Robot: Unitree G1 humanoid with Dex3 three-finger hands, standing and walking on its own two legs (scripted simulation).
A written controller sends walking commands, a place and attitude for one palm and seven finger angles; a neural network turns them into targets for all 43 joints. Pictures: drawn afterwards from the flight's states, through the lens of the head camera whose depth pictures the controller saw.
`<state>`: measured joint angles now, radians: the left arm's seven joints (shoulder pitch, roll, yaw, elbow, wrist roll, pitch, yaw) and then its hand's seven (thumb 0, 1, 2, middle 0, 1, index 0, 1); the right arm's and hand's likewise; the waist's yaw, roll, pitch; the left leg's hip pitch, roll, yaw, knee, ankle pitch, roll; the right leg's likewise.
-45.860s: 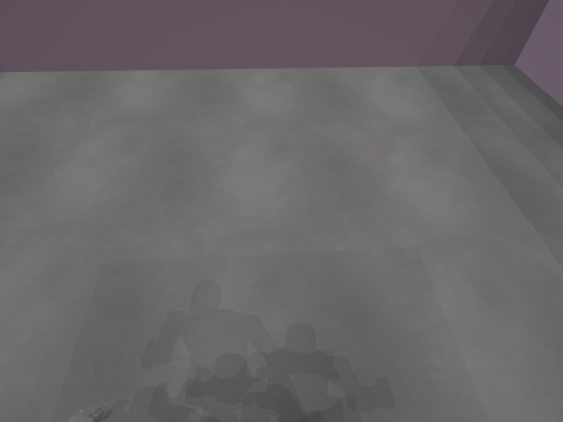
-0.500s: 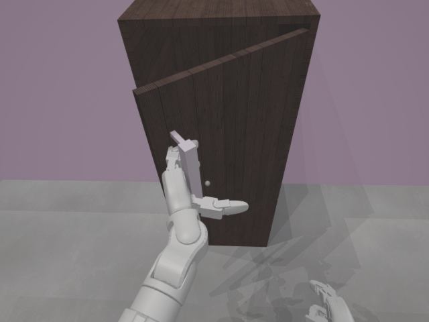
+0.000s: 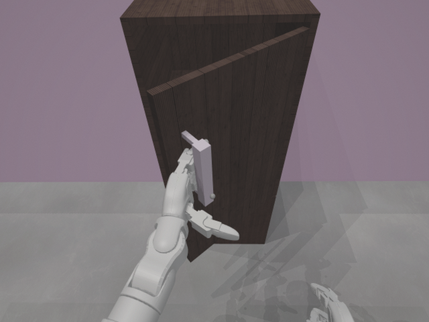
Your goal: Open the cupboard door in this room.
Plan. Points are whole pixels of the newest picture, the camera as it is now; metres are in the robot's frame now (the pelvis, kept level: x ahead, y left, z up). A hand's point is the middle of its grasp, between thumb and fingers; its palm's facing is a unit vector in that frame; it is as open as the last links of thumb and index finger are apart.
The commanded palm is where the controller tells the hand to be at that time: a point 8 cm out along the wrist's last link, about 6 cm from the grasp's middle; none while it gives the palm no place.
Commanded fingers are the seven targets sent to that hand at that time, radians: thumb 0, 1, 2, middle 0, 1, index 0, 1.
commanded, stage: slide the hand sideways off the handle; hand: left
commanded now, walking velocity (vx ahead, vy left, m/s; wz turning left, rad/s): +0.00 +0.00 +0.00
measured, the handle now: (197, 169) +0.37 +0.06 +0.11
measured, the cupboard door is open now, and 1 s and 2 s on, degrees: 41 42 42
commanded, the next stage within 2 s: draw the hand back to the body in 0.90 s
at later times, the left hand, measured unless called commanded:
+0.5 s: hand (191, 218) +0.26 +0.06 +0.11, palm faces -0.03 -1.00 +0.00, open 16.2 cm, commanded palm +0.23 +0.12 +0.10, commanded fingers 0.00 -0.50 0.30 -0.15 -0.30 -0.15 -0.30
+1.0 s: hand (161, 241) +0.23 +0.10 +0.10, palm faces +0.00 -1.00 -0.02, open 16.3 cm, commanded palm +0.20 +0.15 +0.10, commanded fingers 0.00 -0.50 0.30 -0.15 -0.30 -0.15 -0.30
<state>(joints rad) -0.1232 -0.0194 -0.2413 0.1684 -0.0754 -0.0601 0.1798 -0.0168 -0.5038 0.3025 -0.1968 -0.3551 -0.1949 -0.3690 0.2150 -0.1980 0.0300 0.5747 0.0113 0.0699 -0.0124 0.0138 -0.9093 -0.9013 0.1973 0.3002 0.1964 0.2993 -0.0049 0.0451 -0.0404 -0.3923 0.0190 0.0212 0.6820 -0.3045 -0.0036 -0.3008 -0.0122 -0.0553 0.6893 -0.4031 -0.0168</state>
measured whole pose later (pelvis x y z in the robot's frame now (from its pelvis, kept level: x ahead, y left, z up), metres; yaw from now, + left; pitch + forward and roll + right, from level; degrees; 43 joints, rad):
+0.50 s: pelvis +0.02 -0.01 +0.00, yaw -1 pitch +0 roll +0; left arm 0.23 0.05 -0.20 -0.17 -0.07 -0.06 0.11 -0.02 -0.50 0.30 -0.18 -0.32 -0.18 -0.31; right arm 0.18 -0.20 0.03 0.52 0.00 0.03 -0.01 0.02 -0.91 -0.90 0.20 0.30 0.20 0.30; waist 0.01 0.04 -0.04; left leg -0.34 0.03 0.02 0.65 -0.31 -0.02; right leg -0.25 0.01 -0.05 0.66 -0.41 -0.03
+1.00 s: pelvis +0.01 -0.02 +0.00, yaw +1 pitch +1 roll +0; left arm 0.41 0.12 -0.06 -0.27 -0.16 -0.13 -0.06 -0.02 -0.50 0.30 -0.15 -0.30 -0.15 -0.30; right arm 0.24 -0.23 0.03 0.53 0.02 -0.10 -0.05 0.02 -0.91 -0.90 0.20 0.30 0.20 0.30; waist 0.02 0.06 -0.05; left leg -0.41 0.03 0.00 0.72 -0.33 -0.03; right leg -0.31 0.00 -0.08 0.72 -0.44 -0.04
